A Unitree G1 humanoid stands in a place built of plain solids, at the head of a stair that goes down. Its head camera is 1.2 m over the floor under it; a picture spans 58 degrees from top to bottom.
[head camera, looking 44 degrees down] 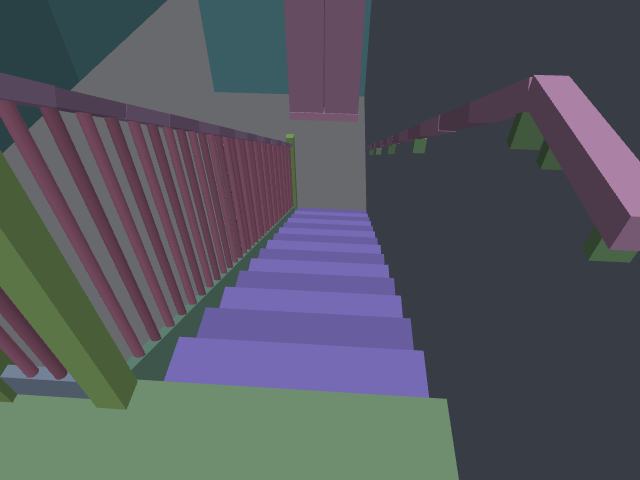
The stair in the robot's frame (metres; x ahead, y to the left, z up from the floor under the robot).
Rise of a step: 0.17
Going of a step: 0.26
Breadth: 0.90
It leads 4 degrees to the right of straight ahead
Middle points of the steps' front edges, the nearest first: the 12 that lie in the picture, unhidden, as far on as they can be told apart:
0.61 0.09 0.00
0.88 0.07 -0.17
1.14 0.06 -0.34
1.40 0.04 -0.52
1.67 0.02 -0.69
1.93 0.00 -0.86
2.20 -0.01 -1.03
2.46 -0.03 -1.20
2.73 -0.05 -1.38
2.99 -0.07 -1.55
3.25 -0.08 -1.72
3.52 -0.10 -1.89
